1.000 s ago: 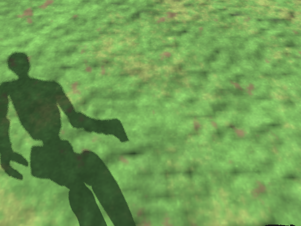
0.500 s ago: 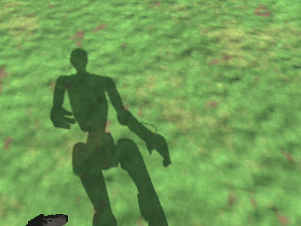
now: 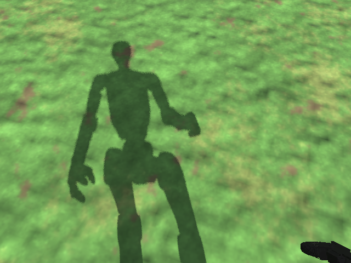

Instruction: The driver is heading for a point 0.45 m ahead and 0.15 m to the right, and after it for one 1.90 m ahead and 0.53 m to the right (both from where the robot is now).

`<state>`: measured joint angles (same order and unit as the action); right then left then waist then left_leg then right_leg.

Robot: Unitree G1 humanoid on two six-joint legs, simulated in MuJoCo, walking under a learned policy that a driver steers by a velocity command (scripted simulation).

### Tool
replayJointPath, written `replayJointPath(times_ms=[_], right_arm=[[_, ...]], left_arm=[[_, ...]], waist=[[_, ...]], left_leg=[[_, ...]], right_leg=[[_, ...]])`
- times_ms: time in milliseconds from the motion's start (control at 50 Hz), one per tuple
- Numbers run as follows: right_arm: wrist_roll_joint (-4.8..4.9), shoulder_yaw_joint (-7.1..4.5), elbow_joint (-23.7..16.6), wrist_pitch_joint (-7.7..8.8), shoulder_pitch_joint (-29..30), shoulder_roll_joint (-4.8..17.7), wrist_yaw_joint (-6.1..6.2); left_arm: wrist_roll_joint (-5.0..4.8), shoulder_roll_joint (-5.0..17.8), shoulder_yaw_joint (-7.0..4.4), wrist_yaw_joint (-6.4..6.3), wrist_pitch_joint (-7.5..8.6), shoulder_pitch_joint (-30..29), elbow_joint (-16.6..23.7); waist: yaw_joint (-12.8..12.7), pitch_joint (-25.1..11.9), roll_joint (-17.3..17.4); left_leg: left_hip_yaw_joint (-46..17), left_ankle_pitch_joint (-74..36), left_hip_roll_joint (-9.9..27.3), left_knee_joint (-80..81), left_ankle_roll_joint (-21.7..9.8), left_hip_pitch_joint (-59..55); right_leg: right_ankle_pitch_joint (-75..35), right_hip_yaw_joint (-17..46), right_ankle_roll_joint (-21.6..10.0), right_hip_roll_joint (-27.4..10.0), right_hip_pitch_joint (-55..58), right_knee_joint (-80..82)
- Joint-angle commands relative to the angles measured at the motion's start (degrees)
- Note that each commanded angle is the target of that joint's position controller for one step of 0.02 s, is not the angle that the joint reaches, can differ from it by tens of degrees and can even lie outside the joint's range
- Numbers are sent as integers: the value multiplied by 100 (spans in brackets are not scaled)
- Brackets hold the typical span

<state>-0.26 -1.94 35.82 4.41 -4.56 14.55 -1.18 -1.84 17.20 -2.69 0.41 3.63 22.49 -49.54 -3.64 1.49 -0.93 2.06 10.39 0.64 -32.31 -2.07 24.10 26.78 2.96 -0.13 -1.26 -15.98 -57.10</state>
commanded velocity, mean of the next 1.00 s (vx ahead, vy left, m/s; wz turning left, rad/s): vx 0.33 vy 0.00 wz -0.46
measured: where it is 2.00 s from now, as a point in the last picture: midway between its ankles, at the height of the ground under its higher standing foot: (218, 246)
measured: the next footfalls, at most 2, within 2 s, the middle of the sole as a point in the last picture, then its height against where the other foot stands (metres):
right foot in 0.44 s outside the picture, level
left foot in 0.90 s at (203, 232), level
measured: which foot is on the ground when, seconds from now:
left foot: down 0.00-0.46, up 0.48-0.88, down 0.90-1.00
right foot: up 0.00-0.42, down 0.44-0.92, up 0.94-1.00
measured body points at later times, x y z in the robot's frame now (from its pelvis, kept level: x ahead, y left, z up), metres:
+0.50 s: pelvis +0.25 -0.07 -0.01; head +0.30 -0.09 +0.43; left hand +0.52 +0.13 -0.10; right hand +0.23 -0.36 -0.14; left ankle +0.11 +0.12 -0.66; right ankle +0.33 -0.16 -0.73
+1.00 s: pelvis +0.43 -0.09 +0.00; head +0.46 -0.10 +0.45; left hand +0.70 +0.07 -0.10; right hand +0.45 -0.40 -0.09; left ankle +0.55 -0.03 -0.73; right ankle +0.33 -0.17 -0.71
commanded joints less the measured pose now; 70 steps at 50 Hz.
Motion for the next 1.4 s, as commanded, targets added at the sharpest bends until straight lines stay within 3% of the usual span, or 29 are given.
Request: replayJointPath(times_ms=[20,120,260,360,420,440,460,480,500,520,540,580,660,820,880,900,920,940,960,980,1020,1080,1220,1240,1280,1300,1320,1360,1400], right_arm=[[23,-266,136,21,-1161,727,19],[-77,-308,379,243,-711,622,31],[-14,-424,739,158,-1087,982,181],[131,-515,965,-39,-1338,1209,201],[189,-564,932,-178,-1168,1423,255],[176,-508,902,-176,-1186,1317,278],[-70,-311,623,-92,-1570,698,248],[-46,-187,485,117,-1530,552,181],[179,-307,374,234,-864,1024,124],[219,-274,292,280,-668,959,137],[91,-290,388,258,-703,947,199],[-26,-360,414,87,-817,1034,249],[-74,-272,388,-113,-815,714,306],[7,-226,182,-145,105,751,162],[-24,-280,213,-48,-121,810,112],[-82,-280,250,8,-278,824,107],[-219,-278,196,47,-341,1052,131],[-363,-212,223,-4,-136,981,142],[-251,-71,315,-40,-215,432,103],[-153,-27,337,-63,-234,353,40],[-16,-140,356,-171,-149,770,10],[40,-320,262,-336,-18,1211,95],[191,-406,180,-569,-59,1059,298],[179,-380,112,-577,-15,951,315],[129,-339,-44,-520,16,813,247],[89,-432,25,-485,-125,1008,216],[115,-511,160,-503,-345,1123,204],[134,-484,282,-612,-560,933,210],[165,-389,159,-655,-338,719,173]], left_arm=[[-16,672,-168,-26,120,-500,647],[28,278,-177,-47,-169,-458,622],[79,58,-69,171,-131,-1677,1065],[72,188,-96,318,-152,-2184,1457],[62,604,-345,303,-200,-1101,1314],[52,977,-552,215,-231,-134,1057],[57,1720,-725,87,-264,190,1011],[112,1727,-643,111,-182,-9,1286],[163,1281,-501,161,-110,-156,1325],[154,1081,-448,158,-58,-409,1319],[88,889,-402,141,-60,-761,1346],[167,717,-344,78,-99,-1166,1501],[174,936,-413,-55,-144,-1156,1427],[117,862,-378,-250,-467,-1012,1350],[113,695,-292,-247,-463,-1169,1357],[137,538,-230,-245,-434,-1161,1332],[290,177,-110,-242,-376,-868,1327],[299,33,-71,-244,-361,-17,1178],[337,365,-103,-252,-414,-38,1075],[282,602,-180,-262,-477,-423,1067],[278,603,-229,-268,-592,-852,1041],[186,461,-231,-267,-573,-990,954],[170,381,-294,-252,-389,-837,734],[232,580,-348,-251,-372,-725,729],[378,970,-448,-258,-381,-918,794],[457,828,-396,-293,-340,-1181,945],[415,703,-346,-334,-306,-1330,1021],[216,650,-321,-357,-259,-1555,1038],[186,726,-342,-357,-314,-1372,949]], waist=[[696,-518,805],[260,-68,606],[642,293,308],[697,386,364],[-21,-405,562],[-490,-911,368],[-205,-1393,-1073],[-48,-2337,-1212],[-312,-1993,-467],[-129,-1335,-302],[129,-872,102],[459,-650,-88],[570,-742,-190],[205,-834,-578],[382,-729,-706],[492,-736,-615],[329,-1088,46],[-216,-1236,1209],[-75,-1279,1366],[130,-1008,1122],[220,-710,931],[250,-506,977],[196,-798,1029],[174,-810,706],[281,-312,-1205],[284,-302,-1130],[389,-355,-701],[484,-252,-417],[318,-186,-583]], left_leg=[[-2197,702,1717,1806,-970,-2526],[-685,-1005,1442,2443,-916,-1496],[444,-1408,1428,2542,-751,-1958],[778,-2463,1662,1965,-555,-2885],[1088,-5011,1480,63,-298,-2850],[1182,-4430,1235,-1316,-71,-2032],[1137,-455,502,-3548,350,316],[-193,2617,-420,-4863,522,1518],[-746,2304,-68,-5005,410,1950],[-670,1883,142,-4650,326,1963],[-626,1559,377,-4179,352,1762],[-626,1211,525,-3704,425,1003],[-491,611,243,-2651,701,778],[-679,-348,-130,-558,719,371],[-618,-551,-132,358,436,-221],[-653,-1522,54,933,244,-731],[-1483,-3398,937,950,-86,-1561],[-2580,-4663,1770,776,-1079,-2121],[-3262,-3630,1986,1060,-1502,-1924],[-3091,-2735,1679,1130,-1386,-1851],[-2870,-1331,1304,1261,-1051,-1636],[-2535,-613,891,1377,-792,-1240],[-2510,-259,555,1126,-588,-931],[-2261,-82,388,805,-393,-448],[-837,1451,-594,-747,135,690],[-771,2231,-435,-2043,299,948],[-875,2252,-367,-2817,384,1011],[-880,1749,-206,-3188,559,1330],[-574,1395,-123,-2848,707,1388]], right_leg=[[-517,215,-61,-468,-2750,-1254],[-1595,350,107,-648,-2252,-728],[-3049,-87,8,-529,-2299,1363],[-2212,-498,-344,-332,-2293,2011],[-1603,-1010,-749,356,-561,2212],[-1923,-798,-979,491,1019,2515],[-2406,1655,-1752,-957,3056,2610],[-2435,4371,-2619,-1942,3831,3621],[-3174,3616,-2264,-1804,3555,3752],[-3987,2685,-2047,-1567,2778,3622],[-4464,1991,-1792,-1263,1958,3590],[-5028,1466,-1632,-974,807,3779],[-5825,995,-1583,-681,234,3761],[-4097,1553,-1141,-602,509,3211],[-3618,1897,-961,-555,583,2751],[-3309,1771,-747,-355,497,2498],[-2354,1325,-448,67,238,1784],[314,929,-61,616,-362,1272],[970,777,238,284,-445,1092],[822,660,328,207,-558,1077],[450,514,460,167,-683,1297],[-11,222,440,343,-311,1879],[-1348,26,98,377,632,3277],[-1441,303,-125,-55,981,3391],[-2200,1826,-1123,-1495,852,4067],[-3269,2062,-1489,-2033,865,4057],[-3894,1810,-1487,-1981,913,3904],[-4427,1071,-1175,-1635,1221,3629],[-4688,587,-1113,-1400,1413,3598]])
Keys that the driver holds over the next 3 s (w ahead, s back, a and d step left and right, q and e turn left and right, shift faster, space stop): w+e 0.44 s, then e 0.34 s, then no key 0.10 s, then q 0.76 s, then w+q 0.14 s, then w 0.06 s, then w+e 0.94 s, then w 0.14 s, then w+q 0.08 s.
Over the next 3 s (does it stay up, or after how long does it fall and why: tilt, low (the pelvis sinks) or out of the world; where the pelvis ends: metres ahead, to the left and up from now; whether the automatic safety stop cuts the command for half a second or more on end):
stays up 0.99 -0.26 0.00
